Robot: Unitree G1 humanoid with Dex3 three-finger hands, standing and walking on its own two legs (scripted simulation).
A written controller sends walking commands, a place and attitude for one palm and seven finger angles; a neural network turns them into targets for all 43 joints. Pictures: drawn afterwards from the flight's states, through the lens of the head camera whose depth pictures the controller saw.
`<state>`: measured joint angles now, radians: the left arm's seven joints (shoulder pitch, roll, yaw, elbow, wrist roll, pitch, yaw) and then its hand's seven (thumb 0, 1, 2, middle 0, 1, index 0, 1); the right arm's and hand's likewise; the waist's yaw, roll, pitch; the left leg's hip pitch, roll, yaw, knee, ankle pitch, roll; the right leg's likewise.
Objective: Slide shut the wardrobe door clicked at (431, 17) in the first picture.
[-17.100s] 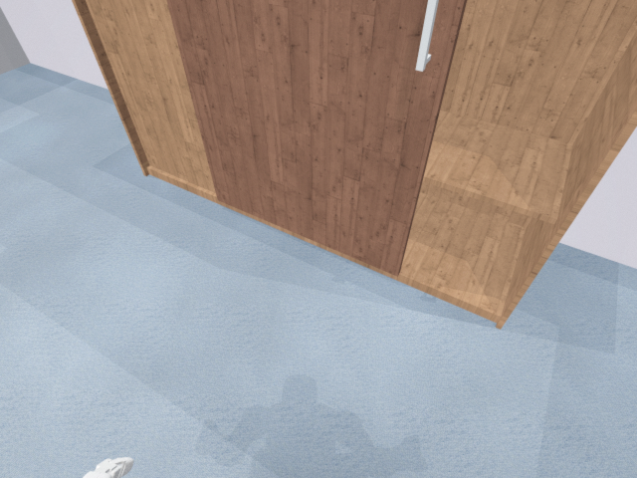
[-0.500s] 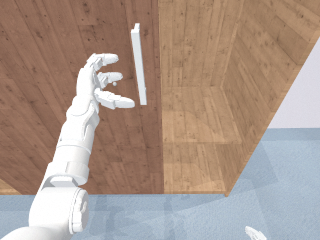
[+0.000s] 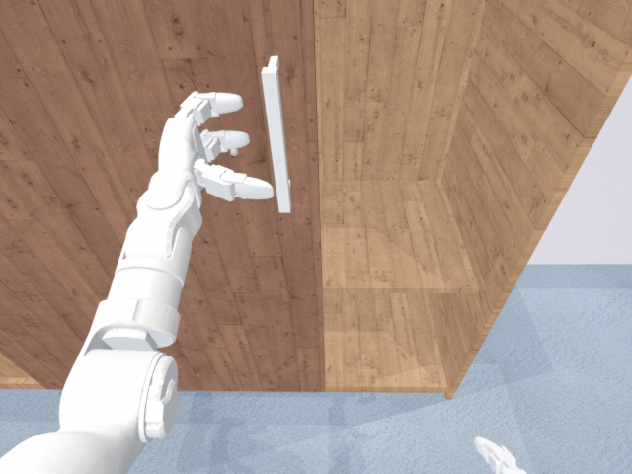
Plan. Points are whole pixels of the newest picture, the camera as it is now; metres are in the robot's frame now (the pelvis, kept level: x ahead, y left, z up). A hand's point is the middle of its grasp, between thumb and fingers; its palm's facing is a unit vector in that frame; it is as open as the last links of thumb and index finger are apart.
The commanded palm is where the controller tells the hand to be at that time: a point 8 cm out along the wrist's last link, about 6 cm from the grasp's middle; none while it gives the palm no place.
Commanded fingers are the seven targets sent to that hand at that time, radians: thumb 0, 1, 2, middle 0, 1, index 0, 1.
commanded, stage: move the hooked fingers beside the handle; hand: left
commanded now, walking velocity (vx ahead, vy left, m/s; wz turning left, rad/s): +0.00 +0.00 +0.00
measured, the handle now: (280, 141) +0.50 +0.06 +0.20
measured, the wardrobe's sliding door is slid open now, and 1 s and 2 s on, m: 0.39 0.39 0.39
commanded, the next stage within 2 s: feel for the door with the fingertips in 1.88 s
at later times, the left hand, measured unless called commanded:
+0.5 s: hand (234, 174) +0.42 +0.11 +0.20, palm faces +0.02 -1.00 +0.02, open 14.0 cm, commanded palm +0.40 +0.17 +0.20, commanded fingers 0.00 -0.50 0.30 -0.30 -1.20 -0.30 -1.20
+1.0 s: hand (221, 156) +0.43 +0.13 +0.22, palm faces +0.00 -1.00 +0.01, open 14.0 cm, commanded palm +0.40 +0.18 +0.20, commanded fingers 0.00 -0.50 0.30 -0.30 -1.20 -0.30 -1.20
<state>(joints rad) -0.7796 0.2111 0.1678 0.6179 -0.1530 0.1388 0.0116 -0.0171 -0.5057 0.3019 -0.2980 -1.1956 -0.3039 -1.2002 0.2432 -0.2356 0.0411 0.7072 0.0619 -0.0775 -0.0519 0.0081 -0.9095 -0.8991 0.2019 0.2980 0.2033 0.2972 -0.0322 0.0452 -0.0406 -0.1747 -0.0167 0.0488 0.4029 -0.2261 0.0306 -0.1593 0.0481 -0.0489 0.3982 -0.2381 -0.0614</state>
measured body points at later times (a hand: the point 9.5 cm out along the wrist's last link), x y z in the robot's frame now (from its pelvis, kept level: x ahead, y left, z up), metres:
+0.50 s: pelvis -0.01 +0.00 +0.00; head -0.02 -0.03 +0.45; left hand +0.41 +0.17 +0.20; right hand +0.14 -0.24 -0.10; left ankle -0.01 +0.10 -0.74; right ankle -0.02 -0.08 -0.74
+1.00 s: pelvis +0.00 +0.01 +0.00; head -0.01 -0.01 +0.45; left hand +0.42 +0.18 +0.22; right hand +0.11 -0.25 -0.11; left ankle -0.01 +0.10 -0.74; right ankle -0.02 -0.08 -0.74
